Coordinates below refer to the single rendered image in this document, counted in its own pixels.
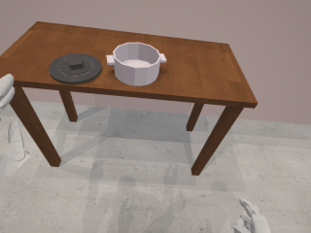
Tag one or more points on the lid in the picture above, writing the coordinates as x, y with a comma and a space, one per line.
60, 70

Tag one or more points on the pot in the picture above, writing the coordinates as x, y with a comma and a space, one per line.
135, 63

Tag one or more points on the knob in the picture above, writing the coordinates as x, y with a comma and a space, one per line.
75, 62

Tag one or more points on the robot right hand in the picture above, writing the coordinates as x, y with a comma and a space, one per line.
257, 223

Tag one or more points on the robot left hand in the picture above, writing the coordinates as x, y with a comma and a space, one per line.
10, 161

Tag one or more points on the table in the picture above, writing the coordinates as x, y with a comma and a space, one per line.
199, 72

